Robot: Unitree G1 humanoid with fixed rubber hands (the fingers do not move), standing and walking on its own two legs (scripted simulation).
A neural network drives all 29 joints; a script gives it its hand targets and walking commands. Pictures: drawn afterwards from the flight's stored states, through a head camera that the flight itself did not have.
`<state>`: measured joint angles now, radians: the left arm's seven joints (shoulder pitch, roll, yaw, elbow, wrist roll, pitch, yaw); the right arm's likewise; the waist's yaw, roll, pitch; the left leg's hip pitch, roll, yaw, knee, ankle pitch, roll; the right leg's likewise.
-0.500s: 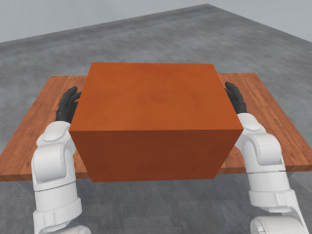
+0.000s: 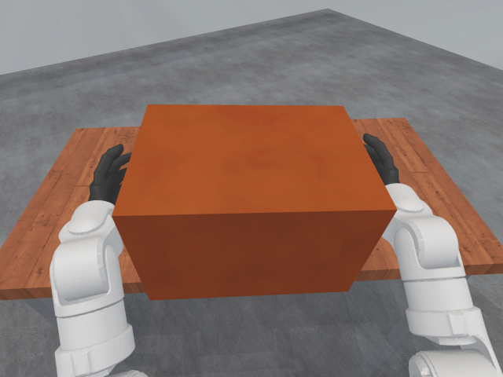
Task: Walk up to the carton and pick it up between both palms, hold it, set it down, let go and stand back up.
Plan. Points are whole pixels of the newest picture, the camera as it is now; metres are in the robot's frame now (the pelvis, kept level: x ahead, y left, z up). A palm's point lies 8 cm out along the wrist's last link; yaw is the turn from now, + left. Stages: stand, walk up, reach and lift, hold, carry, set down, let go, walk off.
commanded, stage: hold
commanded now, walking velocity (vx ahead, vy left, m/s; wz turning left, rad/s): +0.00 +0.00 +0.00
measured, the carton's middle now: (249, 199) +0.34 -0.01 +0.15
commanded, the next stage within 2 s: none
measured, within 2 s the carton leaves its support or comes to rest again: neither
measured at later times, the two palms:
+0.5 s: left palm (101, 203) +0.33 +0.19 +0.17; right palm (373, 186) +0.33 -0.20 +0.16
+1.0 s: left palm (105, 201) +0.33 +0.18 +0.18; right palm (379, 185) +0.33 -0.20 +0.17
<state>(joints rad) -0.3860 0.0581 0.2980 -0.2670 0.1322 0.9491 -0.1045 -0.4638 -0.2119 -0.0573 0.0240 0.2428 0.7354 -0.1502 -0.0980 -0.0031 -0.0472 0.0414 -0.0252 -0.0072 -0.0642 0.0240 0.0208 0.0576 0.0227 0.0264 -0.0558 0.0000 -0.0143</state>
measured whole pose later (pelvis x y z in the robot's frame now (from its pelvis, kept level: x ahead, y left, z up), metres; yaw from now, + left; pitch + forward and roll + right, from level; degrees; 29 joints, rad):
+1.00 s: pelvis +0.00 +0.00 +0.00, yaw +0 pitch +1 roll +0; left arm -0.38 0.07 0.29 -0.27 0.13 0.95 -0.10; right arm -0.46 -0.22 -0.06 0.02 0.25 0.73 -0.15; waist -0.10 0.00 -0.06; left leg 0.03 -0.03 0.00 -0.06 0.02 0.03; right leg 0.05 0.02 0.02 -0.05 0.00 -0.01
